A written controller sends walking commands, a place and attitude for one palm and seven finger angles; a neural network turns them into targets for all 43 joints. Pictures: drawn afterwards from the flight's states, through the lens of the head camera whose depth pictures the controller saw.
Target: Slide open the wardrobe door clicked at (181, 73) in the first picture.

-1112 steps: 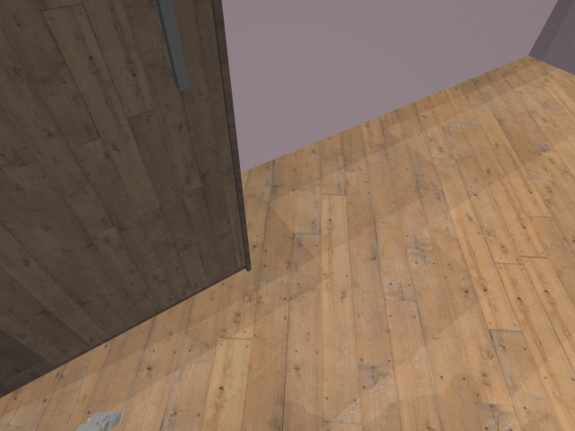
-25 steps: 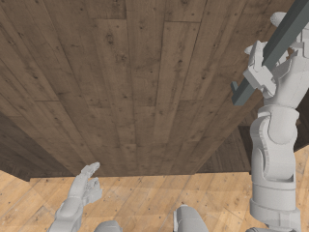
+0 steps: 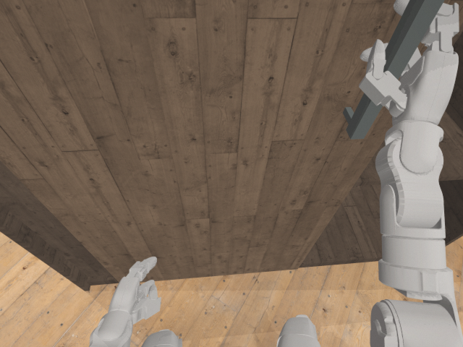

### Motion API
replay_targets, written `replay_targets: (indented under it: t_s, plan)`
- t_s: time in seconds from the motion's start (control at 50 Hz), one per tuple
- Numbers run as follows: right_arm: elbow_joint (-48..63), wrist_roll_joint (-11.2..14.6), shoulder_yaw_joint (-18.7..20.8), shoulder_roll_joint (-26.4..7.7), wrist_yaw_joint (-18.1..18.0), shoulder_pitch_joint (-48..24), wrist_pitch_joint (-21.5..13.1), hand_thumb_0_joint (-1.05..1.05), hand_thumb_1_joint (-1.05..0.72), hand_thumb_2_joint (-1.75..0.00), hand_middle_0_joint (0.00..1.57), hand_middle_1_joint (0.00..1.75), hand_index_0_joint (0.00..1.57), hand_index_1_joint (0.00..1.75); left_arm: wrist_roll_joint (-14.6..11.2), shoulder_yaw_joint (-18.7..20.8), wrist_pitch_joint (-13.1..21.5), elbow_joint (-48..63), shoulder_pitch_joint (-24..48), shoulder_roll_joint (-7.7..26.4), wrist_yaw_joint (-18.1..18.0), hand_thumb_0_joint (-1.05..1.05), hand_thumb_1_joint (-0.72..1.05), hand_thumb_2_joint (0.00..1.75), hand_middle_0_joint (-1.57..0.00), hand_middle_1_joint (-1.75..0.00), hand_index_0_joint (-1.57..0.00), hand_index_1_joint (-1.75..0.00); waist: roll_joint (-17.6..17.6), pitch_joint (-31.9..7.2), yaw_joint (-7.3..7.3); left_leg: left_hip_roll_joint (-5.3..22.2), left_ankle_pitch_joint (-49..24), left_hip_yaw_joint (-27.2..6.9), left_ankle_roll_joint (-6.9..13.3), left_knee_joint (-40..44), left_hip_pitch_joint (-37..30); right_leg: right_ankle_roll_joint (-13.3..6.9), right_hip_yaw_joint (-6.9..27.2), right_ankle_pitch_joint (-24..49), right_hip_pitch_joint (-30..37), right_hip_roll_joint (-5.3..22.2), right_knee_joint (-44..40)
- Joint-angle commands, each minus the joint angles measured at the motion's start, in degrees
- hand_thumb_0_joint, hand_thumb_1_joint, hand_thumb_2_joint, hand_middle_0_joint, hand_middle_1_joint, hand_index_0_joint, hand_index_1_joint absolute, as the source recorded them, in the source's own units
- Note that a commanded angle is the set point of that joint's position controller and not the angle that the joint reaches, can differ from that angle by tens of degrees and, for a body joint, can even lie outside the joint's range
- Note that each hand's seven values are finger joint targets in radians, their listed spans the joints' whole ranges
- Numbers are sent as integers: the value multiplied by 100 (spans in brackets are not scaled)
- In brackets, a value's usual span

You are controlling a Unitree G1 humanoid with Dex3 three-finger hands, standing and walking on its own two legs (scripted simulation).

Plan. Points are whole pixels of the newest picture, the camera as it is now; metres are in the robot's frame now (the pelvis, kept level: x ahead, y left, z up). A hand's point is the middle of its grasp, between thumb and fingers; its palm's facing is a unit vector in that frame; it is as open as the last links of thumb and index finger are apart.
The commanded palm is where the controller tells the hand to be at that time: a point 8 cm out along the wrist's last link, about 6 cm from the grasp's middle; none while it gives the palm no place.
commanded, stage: step sideways, sliding the door along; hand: right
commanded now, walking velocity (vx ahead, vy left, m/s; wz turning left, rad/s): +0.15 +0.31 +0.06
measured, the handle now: (390, 45) +0.42 -0.21 +0.29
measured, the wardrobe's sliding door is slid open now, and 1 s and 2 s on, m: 0.55 0.54 0.54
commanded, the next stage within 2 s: stop walking and hold the door there in 0.18 s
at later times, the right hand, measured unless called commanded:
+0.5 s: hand (377, 71) +0.39 -0.19 +0.27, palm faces +0.54 +0.80 -0.25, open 7.0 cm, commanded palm +0.35 -0.23 +0.22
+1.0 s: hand (366, 62) +0.40 -0.18 +0.28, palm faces +0.82 +0.57 -0.09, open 6.8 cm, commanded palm +0.35 -0.17 +0.22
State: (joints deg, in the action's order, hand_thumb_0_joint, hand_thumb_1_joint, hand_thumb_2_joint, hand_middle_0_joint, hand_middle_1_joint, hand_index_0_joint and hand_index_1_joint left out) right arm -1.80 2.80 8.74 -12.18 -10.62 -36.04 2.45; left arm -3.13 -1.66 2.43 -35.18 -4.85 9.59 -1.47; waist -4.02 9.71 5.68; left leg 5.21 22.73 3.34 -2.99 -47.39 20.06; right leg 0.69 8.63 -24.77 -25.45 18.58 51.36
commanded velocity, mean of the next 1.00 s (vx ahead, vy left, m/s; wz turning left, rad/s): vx -0.07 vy -0.06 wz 0.01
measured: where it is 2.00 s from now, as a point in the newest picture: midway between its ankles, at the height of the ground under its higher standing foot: outside the picture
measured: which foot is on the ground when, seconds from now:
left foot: down 0.00-0.14, up 0.16-0.64, down 0.66-0.84, up 0.86-0.96, down 0.98-1.00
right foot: up 0.00-0.12, down 0.14-0.60, up 0.62-0.72, down 0.74-0.96, up 0.98-1.00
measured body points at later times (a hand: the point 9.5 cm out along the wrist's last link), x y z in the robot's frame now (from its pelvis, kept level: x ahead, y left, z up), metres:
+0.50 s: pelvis +0.05 +0.13 +0.06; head +0.11 +0.09 +0.50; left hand +0.25 +0.37 +0.01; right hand +0.36 -0.23 +0.29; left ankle +0.11 +0.28 -0.38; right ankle +0.04 -0.10 -0.68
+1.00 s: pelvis +0.08 +0.23 +0.01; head +0.11 +0.28 +0.45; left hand +0.14 +0.48 -0.15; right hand +0.35 -0.20 +0.29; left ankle +0.15 +0.33 -0.69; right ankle +0.05 +0.01 -0.65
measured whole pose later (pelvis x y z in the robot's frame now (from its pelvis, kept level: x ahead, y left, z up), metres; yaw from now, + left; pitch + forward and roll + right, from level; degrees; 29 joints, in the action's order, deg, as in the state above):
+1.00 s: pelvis +0.08 +0.23 +0.01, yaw +0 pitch -4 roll -5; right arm -26.4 4.6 45.4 -35.7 -9.3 -25.4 -0.7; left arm -4.4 0.9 5.2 -44.9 -18.3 14.4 -3.2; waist -1.4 8.4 -1.5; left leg -1.5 17.5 -9.6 1.8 -51.0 26.1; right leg 0.6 6.9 -25.6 -18.8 -0.9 57.6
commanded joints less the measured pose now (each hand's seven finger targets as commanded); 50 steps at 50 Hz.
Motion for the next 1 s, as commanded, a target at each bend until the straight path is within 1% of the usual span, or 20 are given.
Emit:
replay_targets:
  t_s: [0.0, 0.08, 0.12, 0.24, 0.26, 0.28, 0.32, 0.5, 0.56, 0.6, 0.62, 0.64, 0.68, 0.72, 0.74, 0.78, 0.84, 0.9, 0.94, 0.98]
  plan:
    - [2882, 152, -1204, -361, 441, -2905, -815, 0, -90, -90, 45, 140, 45, 140, 16, 404, 379, 660, 1023, 667, -113, 0, 90, 90, -20, -30, -20, -30, 3524, -1551, -449, 1481, -1361, -3441, 1882, 3055, -603, 87, -371, -813, -1069, -1684, 4001]
    - [2760, 161, -1287, 194, 440, -1889, -933, 0, -90, -90, 45, 140, 45, 140, -42, 451, -2, 554, 443, 749, -43, 0, 90, 90, -20, -30, -20, -30, 2058, -2532, -809, 564, -4367, -628, 1055, -123, -1617, -155, -681, 786, 1277, -1372, -2484]
    - [3039, 179, -1377, 221, 489, -1794, -1264, 0, -90, -90, 45, 140, 45, 140, 53, 797, 54, 876, 820, 984, 95, 0, 90, 90, -20, -30, -20, -30, -1777, -3036, -537, -519, 445, -258, 413, -3318, 1269, -772, 1457, 5711, 4258, 899, -3250]
    - [3442, 101, -959, -468, 404, -1309, -1242, 0, -90, -90, 45, 140, 45, 140, 33, 566, -138, 1049, 367, 993, 100, 0, 90, 90, -20, -30, -20, -30, -981, -2156, -693, -537, 1347, -702, 368, -7893, 4863, -1667, 603, 4207, 4573, 938, -2762]
    - [3487, 49, -876, -546, 389, -1183, -1245, 0, -90, -90, 45, 140, 45, 140, 75, 526, -92, 1060, 283, 953, 73, 0, 90, 90, -20, -30, -20, -30, -910, -2176, -622, -465, 1149, -635, 333, -7907, 5036, -1529, 356, 3910, 4567, 832, -2793]
    - [1411, -300, 2214, -3489, 53, 519, -1186, 0, -90, -90, 45, 140, 45, 140, 151, 594, -155, 710, -237, 1209, -86, 0, 90, 90, -20, -30, -20, -30, -744, -2213, -467, -408, 924, -447, 220, -7649, 5225, -1254, -249, 3755, 4474, 728, -3120]
    - [2329, -121, 1227, -2593, 279, 194, -1310, 0, -90, -90, 45, 140, 45, 140, 185, 451, -159, 1027, -51, 1084, -133, 0, 90, 90, -20, -30, -20, -30, -1487, -2079, -602, -404, 693, -282, 207, -7404, 5157, -1320, -393, 3521, 4035, 515, -3089]
    - [1794, -63, 3378, -4725, 72, 447, -1456, 0, -90, -90, 45, 140, 45, 140, -42, 453, 757, 850, 70, 1378, -602, 0, 90, 90, -20, -30, -20, -30, -2907, -1697, -563, -74, 1586, 228, 353, -4890, 3311, -1362, -1585, 3128, 2326, 225, -3613]
    - [990, -226, 3791, -5144, 169, 157, -1405, 0, -90, -90, 45, 140, 45, 140, 24, 595, 1024, 316, -148, 1432, -549, 0, 90, 90, -20, -30, -20, -30, -1333, -1774, -386, -392, 481, -774, 529, -229, -19, -507, -1857, 3020, 943, -695, -843]
    - [266, -299, 4561, -6434, 358, 547, -1269, 0, -90, -90, 45, 140, 45, 140, 39, 548, 999, 220, -35, 1066, -461, 0, 90, 90, -20, -30, -20, -30, 1636, -2753, -359, 1694, 653, -5417, 961, 3132, -295, -287, 161, -116, 47, -2187, 3354]
    - [919, -447, 4814, -7099, 399, 162, -1328, 0, -90, -90, 45, 140, 45, 140, 217, 273, 1034, 108, 225, 1078, -479, 0, 90, 90, -20, -30, -20, -30, 872, -2307, -272, 1682, 1016, -5501, 1093, 3540, 267, -240, 291, -217, -86, -2022, 3449]
    - [641, -618, 4883, -7418, 412, -663, -1437, 0, -90, -90, 45, 140, 45, 140, 453, 157, 979, -284, 232, 1340, -361, 0, 90, 90, -20, -30, -20, -30, -527, -1651, -338, 917, -893, -3627, 840, 2678, 1234, -113, -595, -642, 667, -1939, 2313]
    - [-77, -284, 3759, -5688, 603, -808, -1012, 0, -90, -90, 45, 140, 45, 140, 134, 358, 753, -139, -316, 1158, -157, 0, 90, 90, -20, -30, -20, -30, 2672, -2196, -599, 237, 1261, -2355, 123, 2459, -35, 8, -1249, -1696, 184, -2662, 581]
    - [-99, -142, 3949, -5631, 609, -954, -958, 0, -90, -90, 45, 140, 45, 140, -1, 849, 608, -275, -307, 1649, -65, 0, 90, 90, -20, -30, -20, -30, 5415, -2871, -595, 943, 1615, -3844, 2153, 3480, 127, -89, -778, -1156, 1350, -2884, 979]
    - [-541, 66, 3701, -5172, 655, -774, -839, 0, -90, -90, 45, 140, 45, 140, -164, 791, 554, -305, -96, 1713, -52, 0, 90, 90, -20, -30, -20, -30, 4601, -2929, -679, 836, 457, -3179, 2600, 2628, 319, -293, -331, -1362, 1974, -2522, 125]
    - [-206, 42, 3435, -4789, 741, -750, -894, 0, -90, -90, 45, 140, 45, 140, -279, 620, 458, -213, -178, 1638, -136, 0, 90, 90, -20, -30, -20, -30, 1728, -3478, -871, 106, -279, -1683, 334, 897, -406, -391, -1021, -795, 2117, -3030, -1334]
    - [-124, 11, 3508, -4926, 541, -942, -865, 0, -90, -90, 45, 140, 45, 140, -111, 643, 543, 150, 186, 1805, -329, 0, 90, 90, -20, -30, -20, -30, -2583, -1708, -938, -1337, 483, -756, -16, -5071, 638, -2110, 1677, 337, -341, -708, -3550]
    - [-540, 50, 2632, -3717, 534, 44, -1014, 0, -90, -90, 45, 140, 45, 140, -181, 688, 648, 223, -349, 1583, -365, 0, 90, 90, -20, -30, -20, -30, 141, -1899, -471, -478, 1461, -1510, 549, -89, 464, -824, -97, 4226, 1466, -998, -736]
    - [-1372, -110, 2803, -4125, 585, 356, -850, 0, -90, -90, 45, 140, 45, 140, -54, 727, 634, -80, -454, 1744, -195, 0, 90, 90, -20, -30, -20, -30, 1474, -1765, -617, 203, -3047, -2716, 970, 2566, -1721, -266, -413, 528, 175, -2160, 1456]
    - [-1667, -157, 3086, -4395, 557, -17, -944, 0, -90, -90, 45, 140, 45, 140, -48, 673, 824, -69, -733, 1531, -266, 0, 90, 90, -20, -30, -20, -30, 928, -1816, -682, 1050, -1868, -4236, 1466, 2999, -472, -30, -89, -171, 261, -2158, 2051]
